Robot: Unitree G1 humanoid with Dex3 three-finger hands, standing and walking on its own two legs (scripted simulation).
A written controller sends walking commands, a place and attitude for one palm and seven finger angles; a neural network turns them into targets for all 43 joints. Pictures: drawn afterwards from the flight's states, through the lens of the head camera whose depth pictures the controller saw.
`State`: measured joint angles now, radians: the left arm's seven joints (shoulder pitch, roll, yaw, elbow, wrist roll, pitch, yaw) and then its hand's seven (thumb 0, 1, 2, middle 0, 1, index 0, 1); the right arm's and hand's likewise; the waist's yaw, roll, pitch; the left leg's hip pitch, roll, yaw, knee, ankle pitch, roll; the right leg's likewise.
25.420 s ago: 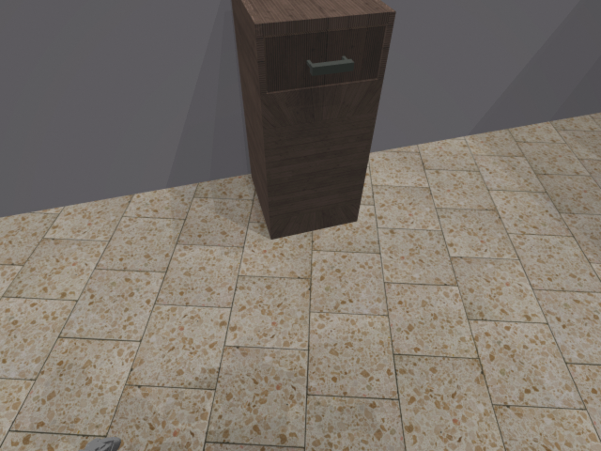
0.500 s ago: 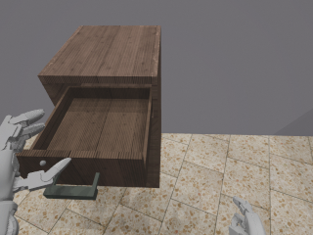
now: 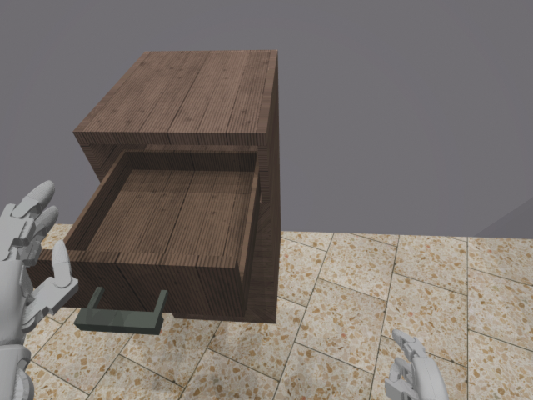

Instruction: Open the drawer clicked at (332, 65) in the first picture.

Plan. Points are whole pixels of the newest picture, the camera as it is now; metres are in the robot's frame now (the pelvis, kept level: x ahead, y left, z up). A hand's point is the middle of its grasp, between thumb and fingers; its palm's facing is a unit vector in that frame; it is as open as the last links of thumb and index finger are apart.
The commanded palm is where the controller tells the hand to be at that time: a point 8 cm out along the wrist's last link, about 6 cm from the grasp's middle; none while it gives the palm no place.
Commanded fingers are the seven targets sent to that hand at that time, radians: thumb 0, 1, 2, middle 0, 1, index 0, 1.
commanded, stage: step back with the hand held close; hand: left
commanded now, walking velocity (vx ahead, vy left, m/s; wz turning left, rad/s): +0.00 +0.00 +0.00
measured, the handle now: (125, 307) +0.24 +0.27 +0.00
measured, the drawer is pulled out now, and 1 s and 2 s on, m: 0.30 0.30 0.30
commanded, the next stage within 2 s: stop stepping back and stand still in 1.22 s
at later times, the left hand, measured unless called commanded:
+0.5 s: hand (44, 304) +0.16 +0.26 +0.16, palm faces +0.29 -0.81 -0.51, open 7.4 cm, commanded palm +0.09 +0.31 +0.19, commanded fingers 0.00 0.90 0.90 -0.20 -0.30 -0.20 -0.30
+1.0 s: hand out of the picture +0.09 +0.29 +0.17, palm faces +0.39 -0.80 -0.45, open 7.5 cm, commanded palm +0.01 +0.33 +0.19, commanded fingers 0.00 0.90 0.90 -0.20 -0.30 -0.20 -0.30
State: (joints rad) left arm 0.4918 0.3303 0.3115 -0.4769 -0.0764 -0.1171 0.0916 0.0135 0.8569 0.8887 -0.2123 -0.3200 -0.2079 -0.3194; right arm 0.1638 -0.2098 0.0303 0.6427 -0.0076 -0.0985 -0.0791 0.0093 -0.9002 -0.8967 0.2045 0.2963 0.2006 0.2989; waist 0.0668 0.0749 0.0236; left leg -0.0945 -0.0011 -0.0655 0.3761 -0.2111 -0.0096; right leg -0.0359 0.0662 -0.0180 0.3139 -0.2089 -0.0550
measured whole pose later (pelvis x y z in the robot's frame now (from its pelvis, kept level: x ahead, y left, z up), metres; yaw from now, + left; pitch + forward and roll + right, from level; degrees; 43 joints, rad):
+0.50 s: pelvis -0.04 +0.03 -0.01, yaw +0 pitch +3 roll -1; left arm 0.64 0.44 0.40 -0.64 -0.06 -0.18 0.11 0.02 0.89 0.90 -0.21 -0.30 -0.21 -0.30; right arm 0.15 -0.22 -0.02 0.54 0.02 -0.01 -0.07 0.01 -0.90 -0.90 0.20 0.30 0.20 0.30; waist -0.01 0.00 0.02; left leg -0.34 -0.04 -0.05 0.47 -0.18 0.03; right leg -0.29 0.03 -0.02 0.44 -0.20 -0.01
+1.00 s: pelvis -0.11 +0.04 -0.02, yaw +2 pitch +2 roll -3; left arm 0.58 0.42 0.44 -0.69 -0.03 -0.23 0.15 0.01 0.88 0.90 -0.21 -0.30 -0.21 -0.30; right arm 0.20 -0.19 -0.01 0.59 -0.01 -0.07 -0.07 0.01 -0.90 -0.90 0.20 0.30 0.20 0.30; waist -0.02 -0.02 0.02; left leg -0.45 -0.02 -0.03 0.60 -0.18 0.05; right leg -0.48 0.05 0.00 0.82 -0.38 0.01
